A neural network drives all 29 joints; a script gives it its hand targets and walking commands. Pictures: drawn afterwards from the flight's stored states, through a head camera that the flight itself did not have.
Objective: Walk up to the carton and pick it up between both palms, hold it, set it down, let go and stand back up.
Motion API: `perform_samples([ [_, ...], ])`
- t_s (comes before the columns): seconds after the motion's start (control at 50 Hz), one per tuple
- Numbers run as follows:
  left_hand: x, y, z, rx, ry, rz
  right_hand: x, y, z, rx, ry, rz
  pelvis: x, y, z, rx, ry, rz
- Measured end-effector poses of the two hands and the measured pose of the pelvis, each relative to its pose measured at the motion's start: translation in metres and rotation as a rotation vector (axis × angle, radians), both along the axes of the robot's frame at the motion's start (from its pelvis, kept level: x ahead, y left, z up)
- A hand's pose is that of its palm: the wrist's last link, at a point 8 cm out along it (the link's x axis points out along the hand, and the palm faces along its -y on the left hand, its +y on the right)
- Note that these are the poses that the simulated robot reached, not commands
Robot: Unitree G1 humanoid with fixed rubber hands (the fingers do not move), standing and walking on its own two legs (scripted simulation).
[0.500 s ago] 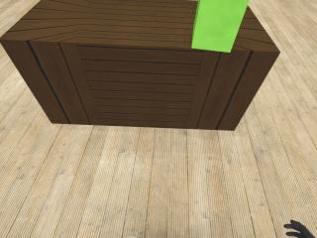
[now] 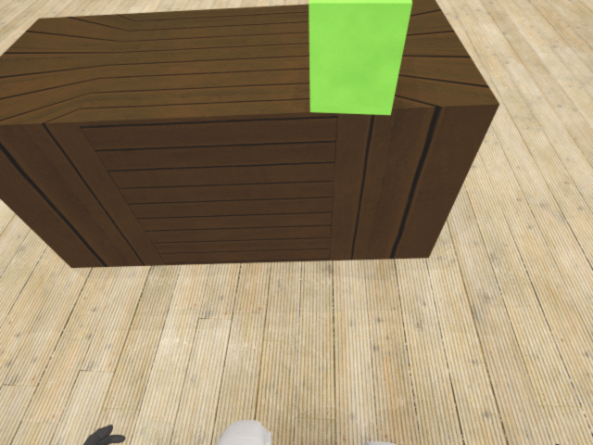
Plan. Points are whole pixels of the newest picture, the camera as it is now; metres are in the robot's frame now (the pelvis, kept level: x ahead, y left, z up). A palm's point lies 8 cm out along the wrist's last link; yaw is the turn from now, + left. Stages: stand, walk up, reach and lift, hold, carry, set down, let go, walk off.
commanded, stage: walk up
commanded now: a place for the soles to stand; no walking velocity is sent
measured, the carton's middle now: (355, 42) +0.95 -0.10 +0.06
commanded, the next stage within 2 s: none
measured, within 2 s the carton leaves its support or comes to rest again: neither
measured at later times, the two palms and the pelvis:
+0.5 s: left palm (136, 384) +0.21 +0.29 -0.11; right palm out of the picture +0.18 -0.37 -0.04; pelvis +0.13 -0.03 +0.00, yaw +2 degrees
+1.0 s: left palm (163, 358) +0.25 +0.25 -0.09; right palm (592, 395) +0.21 -0.40 -0.12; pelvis +0.17 -0.08 -0.01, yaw +4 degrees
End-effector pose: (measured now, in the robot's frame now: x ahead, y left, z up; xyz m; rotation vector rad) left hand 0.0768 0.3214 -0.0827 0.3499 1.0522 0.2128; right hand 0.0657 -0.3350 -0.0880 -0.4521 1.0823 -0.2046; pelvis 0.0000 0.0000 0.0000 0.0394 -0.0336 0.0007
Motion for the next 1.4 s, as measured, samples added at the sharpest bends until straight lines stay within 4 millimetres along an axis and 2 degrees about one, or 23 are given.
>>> perform_samples([
  [0.12,-0.013,-0.008,-0.003,0.002,0.095,0.03,0.034,-0.011,0.005,0.009,0.01,0.008,0.029,-0.013,0.004,-0.034,0.005,-0.009],
  [0.24,0.006,-0.012,-0.024,-0.04,0.114,0.042,0.074,-0.013,0.012,-0.032,0.014,0.028,0.064,-0.017,-0.003,-0.053,0.01,0.008],
  [0.34,0.047,-0.018,-0.046,-0.076,0.101,0.022,0.112,-0.012,0.02,-0.078,-0.069,0.028,0.094,-0.013,-0.012,-0.022,-0.008,0.013],
  [0.42,0.095,-0.03,-0.036,-0.09,0.051,-0.031,0.119,-0.02,0.036,-0.083,-0.09,-0.01,0.114,-0.017,-0.001,-0.049,-0.02,0.023],
  [0.5,0.136,-0.033,-0.024,-0.08,-0.005,-0.046,0.118,-0.033,0.043,-0.091,-0.058,-0.034,0.13,-0.028,0.005,-0.054,-0.029,0.024],
  [0.58,0.165,-0.044,-0.018,-0.051,-0.019,-0.054,0.122,-0.049,0.031,-0.07,-0.009,-0.039,0.142,-0.042,0.003,-0.044,-0.024,0.02],
  [0.66,0.181,-0.063,-0.019,0.005,-0.017,-0.044,0.134,-0.067,0.0,-0.016,0.027,-0.045,0.155,-0.063,-0.01,-0.015,-0.017,0.032],
  [0.7,0.181,-0.074,-0.02,0.029,-0.008,-0.032,0.145,-0.073,-0.019,0.013,0.033,-0.053,0.158,-0.072,-0.017,-0.029,-0.021,0.022],
  [0.74,0.176,-0.085,-0.018,0.039,0.006,-0.033,0.154,-0.069,-0.032,0.052,0.041,-0.056,0.158,-0.077,-0.017,-0.032,-0.029,0.023],
  [0.84,0.165,-0.095,-0.005,0.054,0.019,0.01,0.16,-0.058,-0.043,0.117,0.094,-0.045,0.161,-0.085,-0.008,-0.011,-0.028,0.036],
  [0.96,0.167,-0.082,-0.003,0.062,0.008,0.044,0.147,-0.062,-0.037,0.095,0.172,-0.052,0.166,-0.082,-0.005,-0.023,-0.007,0.057],
  [1.06,0.174,-0.06,-0.015,0.043,-0.016,0.072,0.134,-0.067,-0.024,0.02,0.203,-0.065,0.168,-0.07,-0.009,-0.035,-0.004,0.083],
  [1.12,0.176,-0.057,-0.019,0.013,-0.008,0.088,0.135,-0.061,-0.014,0.0,0.2,-0.064,0.174,-0.064,-0.005,-0.039,-0.004,0.094],
  [1.18,0.176,-0.057,-0.025,-0.006,0.005,0.097,0.155,-0.055,-0.01,-0.002,0.177,-0.048,0.182,-0.061,-0.004,-0.04,0.007,0.102],
  [1.3,0.168,-0.063,-0.03,-0.017,0.062,0.096,0.219,-0.036,-0.011,0.037,0.058,0.017,0.187,-0.055,-0.003,-0.047,-0.003,0.095],
  [1.4,0.168,-0.052,-0.024,0.005,0.065,0.111,0.255,-0.02,-0.012,0.062,0.004,0.054,0.192,-0.048,-0.002,-0.044,0.001,0.103],
])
